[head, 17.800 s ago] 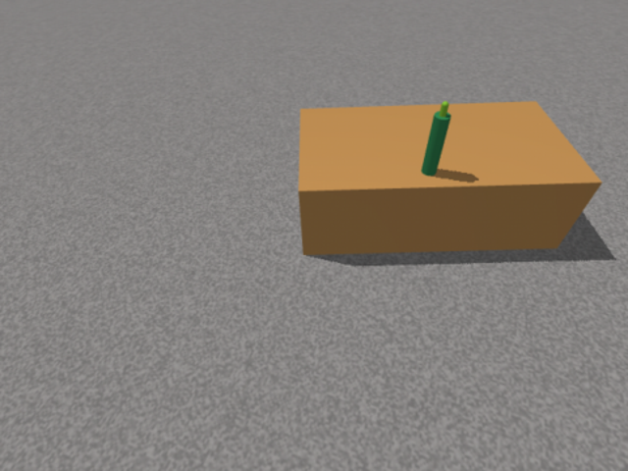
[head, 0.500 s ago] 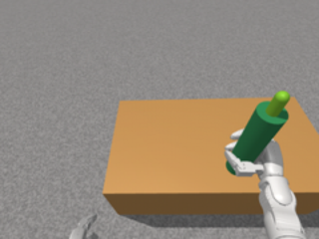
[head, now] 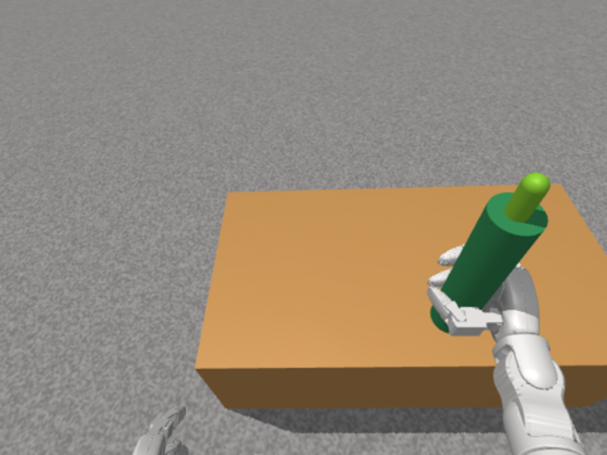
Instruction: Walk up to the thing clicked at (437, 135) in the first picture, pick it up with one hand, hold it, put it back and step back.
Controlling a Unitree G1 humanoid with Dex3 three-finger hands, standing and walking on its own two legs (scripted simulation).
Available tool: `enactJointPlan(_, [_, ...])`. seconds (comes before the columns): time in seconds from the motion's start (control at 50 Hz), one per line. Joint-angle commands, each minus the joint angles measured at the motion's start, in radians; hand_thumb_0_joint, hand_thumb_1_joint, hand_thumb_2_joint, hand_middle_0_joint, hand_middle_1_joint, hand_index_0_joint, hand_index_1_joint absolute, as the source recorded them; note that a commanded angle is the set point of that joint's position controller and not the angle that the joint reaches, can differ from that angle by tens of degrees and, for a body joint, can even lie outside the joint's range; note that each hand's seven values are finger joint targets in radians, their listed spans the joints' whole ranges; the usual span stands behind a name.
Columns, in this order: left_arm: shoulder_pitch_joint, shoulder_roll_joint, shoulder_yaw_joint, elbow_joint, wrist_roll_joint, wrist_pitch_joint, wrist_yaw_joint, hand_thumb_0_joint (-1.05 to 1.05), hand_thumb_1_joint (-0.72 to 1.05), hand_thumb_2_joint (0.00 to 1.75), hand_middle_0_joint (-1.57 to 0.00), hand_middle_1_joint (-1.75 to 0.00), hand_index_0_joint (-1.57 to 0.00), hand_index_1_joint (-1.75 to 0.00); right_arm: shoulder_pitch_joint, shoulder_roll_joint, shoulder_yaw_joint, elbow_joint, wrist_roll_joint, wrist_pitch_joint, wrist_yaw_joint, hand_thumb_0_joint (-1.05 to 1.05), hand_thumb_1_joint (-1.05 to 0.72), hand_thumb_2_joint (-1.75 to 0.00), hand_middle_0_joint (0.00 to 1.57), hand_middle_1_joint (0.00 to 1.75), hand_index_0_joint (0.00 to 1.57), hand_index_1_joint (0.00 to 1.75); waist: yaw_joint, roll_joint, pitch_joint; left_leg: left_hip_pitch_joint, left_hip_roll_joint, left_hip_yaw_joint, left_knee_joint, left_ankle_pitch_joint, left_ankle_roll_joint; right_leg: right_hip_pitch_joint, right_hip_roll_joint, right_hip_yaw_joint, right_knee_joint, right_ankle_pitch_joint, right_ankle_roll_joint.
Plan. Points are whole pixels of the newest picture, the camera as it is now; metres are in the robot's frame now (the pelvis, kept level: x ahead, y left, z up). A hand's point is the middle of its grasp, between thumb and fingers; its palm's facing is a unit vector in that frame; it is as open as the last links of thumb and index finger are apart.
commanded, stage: hold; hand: right
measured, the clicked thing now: (483, 264) +0.32 -0.18 +0.12
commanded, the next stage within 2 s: crouch in 0.40 s
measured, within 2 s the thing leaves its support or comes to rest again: neither
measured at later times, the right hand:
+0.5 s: hand (455, 290) +0.32 -0.16 +0.05, palm faces +0.05 +1.00 +0.00, open 7.1 cm
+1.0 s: hand (429, 301) +0.37 -0.17 -0.06, palm faces +0.02 +1.00 +0.01, open 7.2 cm
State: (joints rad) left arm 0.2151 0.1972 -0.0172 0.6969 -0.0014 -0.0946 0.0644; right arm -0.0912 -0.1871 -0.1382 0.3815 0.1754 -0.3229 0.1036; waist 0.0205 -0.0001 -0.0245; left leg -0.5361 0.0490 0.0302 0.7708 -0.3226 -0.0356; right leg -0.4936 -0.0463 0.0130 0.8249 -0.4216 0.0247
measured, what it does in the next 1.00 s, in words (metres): lowers itself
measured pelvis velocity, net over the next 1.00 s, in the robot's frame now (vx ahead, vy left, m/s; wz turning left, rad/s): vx -0.02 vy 0.00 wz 0.00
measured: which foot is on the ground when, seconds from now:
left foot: down 0.00-1.00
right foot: down 0.00-1.00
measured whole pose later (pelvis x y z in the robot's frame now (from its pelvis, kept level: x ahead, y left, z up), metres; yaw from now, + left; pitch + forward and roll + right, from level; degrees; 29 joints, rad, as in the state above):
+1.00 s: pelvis -0.02 +0.00 -0.08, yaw +0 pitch +20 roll +1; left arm 0.22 0.23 0.01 0.71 0.03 -0.13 0.03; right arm -0.41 -0.24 -0.24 0.78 0.16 -0.54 0.19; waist 0.07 0.03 -0.12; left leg -1.10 0.06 0.01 1.20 -0.45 -0.03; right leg -1.04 -0.04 0.02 1.25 -0.56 0.03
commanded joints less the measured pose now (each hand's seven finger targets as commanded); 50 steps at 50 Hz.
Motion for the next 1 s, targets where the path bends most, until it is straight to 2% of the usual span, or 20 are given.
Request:
enactJointPlan(0.0, [-0.043, 0.134, 0.049, -0.12, -0.002, -0.046, 0.011, 0.0, 0.9, 0.9, -0.2, -0.3, -0.2, -0.3, -0.332, -0.131, -0.061, -0.302, 0.027, -0.108, -0.011, 0.0, -0.5, -1.35, 1.41, 1.48, 1.43, 1.48, 0.0, -0.046, -0.304, 0.16, -0.046, 0.028, -0.083, 0.179, 0.04, 0.075, 0.027, -0.008, -0.145, 0.213, -0.015])
enactJointPlan(0.02, [-0.049, 0.128, 0.047, -0.124, -0.002, -0.044, 0.012, 0.0, 0.9, 0.9, -0.2, -0.3, -0.2, -0.3, -0.285, -0.14, -0.066, -0.283, 0.021, -0.105, -0.013, 0.0, -0.5, -1.35, 1.41, 1.47, 1.43, 1.47, -0.012, -0.045, -0.285, 0.174, -0.042, 0.024, -0.086, 0.178, 0.039, 0.062, 0.031, -0.013, -0.142, 0.211, -0.016])
enactJointPlan(0.08, [-0.055, 0.124, 0.044, -0.125, -0.002, -0.047, 0.013, 0.0, 0.89, 0.9, -0.2, -0.3, -0.2, -0.3, -0.311, -0.114, -0.038, -0.3, 0.024, -0.104, -0.014, 0.0, -0.46, -1.34, 1.39, 1.46, 1.41, 1.46, 0.005, -0.037, -0.284, 0.161, -0.043, 0.024, -0.089, 0.166, 0.036, 0.058, 0.031, -0.014, -0.143, 0.19, -0.019])
enactJointPlan(0.18, [-0.037, 0.138, 0.056, -0.115, -0.002, -0.046, 0.013, 0.0, 0.9, 0.9, -0.2, -0.3, -0.2, -0.3, -0.286, -0.14, -0.066, -0.285, 0.021, -0.101, -0.022, 0.0, -0.49, -1.35, 1.41, 1.48, 1.43, 1.48, -0.007, -0.043, -0.293, 0.17, -0.046, 0.031, -0.08, 0.189, 0.039, 0.062, 0.026, -0.005, -0.145, 0.231, -0.012])
enactJointPlan(0.2, [-0.037, 0.13, 0.048, -0.122, -0.004, -0.047, 0.014, 0.0, 0.9, 0.9, -0.2, -0.3, -0.2, -0.3, -0.337, -0.12, -0.041, -0.323, 0.026, -0.104, -0.016, 0.0, -0.48, -1.34, 1.4, 1.46, 1.41, 1.46, 0.008, -0.03, -0.307, 0.166, -0.047, 0.032, -0.081, 0.2, 0.037, 0.077, 0.024, -0.004, -0.145, 0.242, -0.014])
enactJointPlan(0.22, [-0.041, 0.132, 0.046, -0.121, -0.005, -0.047, 0.013, 0.0, 0.89, 0.9, -0.2, -0.3, -0.2, -0.3, -0.321, -0.141, -0.062, -0.296, 0.025, -0.099, -0.02, 0.0, -0.47, -1.34, 1.4, 1.46, 1.42, 1.46, -0.005, -0.049, -0.284, 0.165, -0.046, 0.029, -0.083, 0.184, 0.04, 0.064, 0.025, -0.006, -0.149, 0.226, -0.012])
enactJointPlan(0.28, [-0.033, 0.129, 0.048, -0.116, -0.004, -0.049, 0.012, 0.0, 0.9, 0.9, -0.2, -0.3, -0.2, -0.3, -0.31, -0.102, -0.031, -0.268, 0.026, -0.096, -0.012, 0.0, -0.5, -1.33, 1.39, 1.45, 1.41, 1.45, 0.007, -0.02, -0.283, 0.156, -0.045, 0.029, -0.079, 0.201, 0.038, 0.058, 0.027, -0.008, -0.139, 0.236, -0.015])
enactJointPlan(0.32, [-0.022, 0.136, 0.052, -0.115, -0.003, -0.049, 0.015, 0.0, 0.89, 0.9, -0.2, -0.3, -0.2, -0.3, -0.357, -0.138, -0.056, -0.304, 0.022, -0.1, -0.012, 0.0, -0.48, -1.34, 1.39, 1.46, 1.41, 1.46, 0.008, -0.043, -0.32, 0.162, -0.043, 0.027, -0.074, 0.224, 0.038, 0.083, 0.027, -0.008, -0.131, 0.263, -0.014])
enactJointPlan(0.36, [-0.032, 0.136, 0.056, -0.115, -0.002, -0.046, 0.013, 0.0, 0.89, 0.9, -0.2, -0.3, -0.2, -0.3, -0.35, -0.13, -0.044, -0.288, 0.019, -0.099, -0.009, 0.0, -0.5, -1.33, 1.39, 1.45, 1.41, 1.45, 0.006, -0.057, -0.291, 0.155, -0.041, 0.023, -0.08, 0.183, 0.038, 0.062, 0.03, -0.011, -0.137, 0.212, -0.015])
enactJointPlan(0.38, [-0.024, 0.153, 0.067, -0.116, -0.003, -0.048, 0.015, 0.0, 0.89, 0.9, -0.2, -0.3, -0.2, -0.3, -0.326, -0.151, -0.073, -0.296, 0.02, -0.098, -0.013, 0.0, -0.5, -1.33, 1.39, 1.45, 1.4, 1.45, -0.005, -0.043, -0.321, 0.176, -0.043, 0.027, -0.082, 0.197, 0.037, 0.082, 0.028, -0.008, -0.141, 0.231, -0.014])
enactJointPlan(0.42, [-0.034, 0.126, 0.047, -0.12, -0.006, -0.049, 0.011, 0.0, 0.89, 0.91, -0.2, -0.3, -0.2, -0.3, -0.359, -0.123, -0.042, -0.316, 0.028, -0.1, -0.01, 0.0, -0.5, -1.33, 1.39, 1.45, 1.41, 1.45, 0.004, -0.042, -0.301, 0.167, -0.044, 0.026, -0.083, 0.194, 0.038, 0.065, 0.029, -0.009, -0.143, 0.226, -0.015])
enactJointPlan(0.48, [-0.03, 0.136, 0.053, -0.114, -0.004, -0.05, 0.01, 0.0, 0.91, 0.89, -0.19, -0.3, -0.21, -0.28, -0.333, -0.117, -0.047, -0.262, 0.026, -0.095, -0.011, 0.0, -0.41, -1.37, 1.38, 1.47, 1.4, 1.47, 0.005, -0.037, -0.284, 0.147, -0.045, 0.027, -0.083, 0.171, 0.038, 0.052, 0.027, -0.009, -0.141, 0.201, -0.015])
enactJointPlan(0.52, [-0.036, 0.131, 0.055, -0.115, 0.0, -0.05, 0.01, 0.0, 0.9, 0.9, -0.2, -0.3, -0.2, -0.3, -0.291, -0.112, -0.052, -0.242, 0.022, -0.098, -0.015, 0.0, -0.47, -1.35, 1.4, 1.48, 1.42, 1.48, 0.002, -0.009, -0.267, 0.162, -0.041, 0.022, -0.085, 0.168, 0.033, 0.034, 0.032, -0.015, -0.131, 0.19, -0.022])
enactJointPlan(0.54, [-0.035, 0.131, 0.054, -0.117, 0.0, -0.048, 0.009, 0.0, 0.9, 0.9, -0.2, -0.3, -0.2, -0.3, -0.302, -0.14, -0.086, -0.242, 0.024, -0.103, -0.02, 0.0, -0.44, -1.37, 1.4, 1.49, 1.42, 1.49, -0.009, -0.005, -0.276, 0.173, -0.037, 0.016, -0.086, 0.17, 0.032, 0.019, 0.036, -0.019, -0.125, 0.189, -0.025])
enactJointPlan(0.68, [-0.024, 0.143, 0.062, -0.085, 0.01, -0.048, 0.006, 0.0, 0.9, 0.9, -0.2, -0.3, -0.21, -0.3, -0.392, -0.117, -0.071, -0.076, 0.017, -0.159, 0.009, 0.0, -0.42, -1.4, 1.41, 1.52, 1.44, 1.52, 0.028, 0.017, -0.238, 0.022, -0.031, 0.0, -0.01, 0.107, 0.034, -0.082, 0.033, -0.01, -0.052, 0.115, -0.032])
enactJointPlan(0.82, [0.025, 0.16, 0.073, -0.074, 0.023, -0.062, -0.01, 0.0, 0.91, 0.89, -0.2, -0.31, -0.22, -0.29, -0.616, -0.168, -0.116, 0.08, 0.019, -0.276, 0.067, 0.0, -0.37, -1.4, 1.38, 1.51, 1.42, 1.51, 0.05, -0.015, -0.4, -0.197, -0.027, -0.022, 0.193, 0.055, 0.04, -0.278, 0.037, 0.003, 0.141, 0.056, -0.031])
enactJointPlan(0.88, [0.046, 0.179, 0.079, -0.079, 0.03, -0.065, -0.015, 0.0, 0.91, 0.89, -0.2, -0.31, -0.22, -0.29, -0.683, -0.227, -0.149, 0.097, 0.01, -0.318, 0.08, 0.0, -0.36, -1.38, 1.37, 1.49, 1.41, 1.49, 0.036, -0.071, -0.542, -0.241, -0.026, -0.028, 0.277, 0.074, 0.045, -0.316, 0.04, -0.004, 0.224, 0.087, -0.023])
enactJointPlan(0.92, [0.05, 0.195, 0.089, -0.076, 0.031, -0.065, -0.019, 0.0, 0.91, 0.89, -0.2, -0.31, -0.22, -0.3, -0.651, -0.222, -0.159, 0.191, 0.009, -0.324, 0.083, 0.0, -0.38, -1.35, 1.36, 1.46, 1.39, 1.46, 0.038, -0.031, -0.536, -0.271, -0.028, -0.027, 0.314, 0.049, 0.043, -0.408, 0.043, -0.004, 0.271, 0.056, -0.028])
enactJointPlan(0.96, [0.055, 0.179, 0.076, -0.078, 0.034, -0.062, -0.026, 0.0, 0.91, 0.9, -0.2, -0.31, -0.21, -0.3, -0.717, -0.253, -0.19, 0.134, 0.012, -0.344, 0.078, 0.0, -0.34, -1.35, 1.35, 1.46, 1.38, 1.46, 0.017, -0.065, -0.615, -0.292, -0.025, -0.029, 0.366, 0.086, 0.051, -0.436, 0.044, -0.005, 0.309, 0.103, -0.024])
enactJointPlan(0.98, [0.056, 0.198, 0.085, -0.072, 0.034, -0.059, -0.029, 0.0, 0.9, 0.9, -0.2, -0.31, -0.21, -0.3, -0.723, -0.225, -0.167, 0.186, 0.008, -0.342, 0.081, 0.0, -0.36, -1.34, 1.34, 1.45, 1.37, 1.45, 0.036, -0.061, -0.601, -0.349, -0.028, -0.015, 0.387, 0.065, 0.053, -0.434, 0.044, 0.006, 0.318, 0.092, -0.022])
